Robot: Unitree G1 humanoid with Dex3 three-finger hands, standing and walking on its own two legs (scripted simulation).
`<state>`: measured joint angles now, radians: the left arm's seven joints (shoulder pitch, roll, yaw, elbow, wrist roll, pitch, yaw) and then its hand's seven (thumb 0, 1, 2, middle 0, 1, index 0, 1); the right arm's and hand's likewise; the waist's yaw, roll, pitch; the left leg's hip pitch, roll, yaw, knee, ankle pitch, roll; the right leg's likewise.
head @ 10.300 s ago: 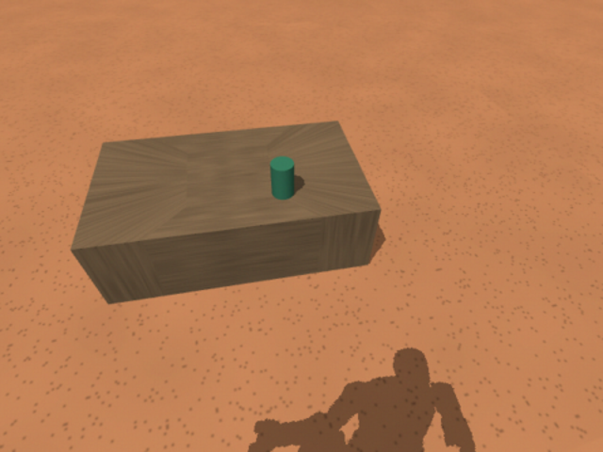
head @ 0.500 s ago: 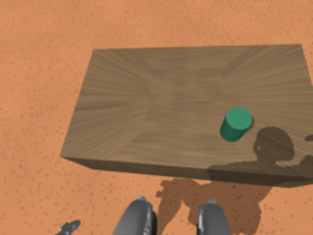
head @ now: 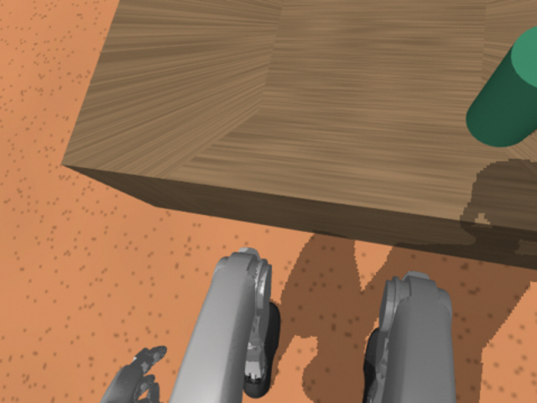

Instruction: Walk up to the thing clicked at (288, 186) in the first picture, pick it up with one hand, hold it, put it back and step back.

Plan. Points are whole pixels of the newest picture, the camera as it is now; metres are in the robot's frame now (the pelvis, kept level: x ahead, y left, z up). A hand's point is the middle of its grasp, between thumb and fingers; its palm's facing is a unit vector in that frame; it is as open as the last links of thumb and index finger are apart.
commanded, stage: close in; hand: right
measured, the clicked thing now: (523, 93) +0.54 -0.25 -0.03
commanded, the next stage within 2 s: rest palm in 0.58 s
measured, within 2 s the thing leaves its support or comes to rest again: neither
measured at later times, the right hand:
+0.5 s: hand out of the picture +0.53 -0.28 -0.01, palm faces +0.26 +0.97 -0.02, open 17.1 cm
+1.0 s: hand out of the picture +0.53 -0.27 -0.02, palm faces +0.27 +0.96 -0.03, open 16.9 cm
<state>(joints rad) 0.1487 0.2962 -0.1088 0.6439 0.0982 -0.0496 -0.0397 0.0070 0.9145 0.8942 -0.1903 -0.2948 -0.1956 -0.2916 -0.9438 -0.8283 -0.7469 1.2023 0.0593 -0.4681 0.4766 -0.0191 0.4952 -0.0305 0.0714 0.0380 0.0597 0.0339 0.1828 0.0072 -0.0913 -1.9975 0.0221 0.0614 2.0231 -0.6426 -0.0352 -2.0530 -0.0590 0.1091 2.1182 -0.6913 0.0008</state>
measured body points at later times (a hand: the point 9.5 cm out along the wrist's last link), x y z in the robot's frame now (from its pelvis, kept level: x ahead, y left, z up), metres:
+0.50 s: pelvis +0.00 +0.01 -0.03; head +0.22 -0.03 +0.36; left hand +0.06 +0.29 -0.15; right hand +0.51 -0.33 -0.01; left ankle +0.10 +0.14 -0.39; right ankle +0.07 -0.12 -0.39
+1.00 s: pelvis +0.00 +0.01 -0.03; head +0.23 -0.03 +0.35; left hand +0.09 +0.30 -0.16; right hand +0.51 -0.32 -0.02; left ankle +0.10 +0.14 -0.39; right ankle +0.07 -0.12 -0.39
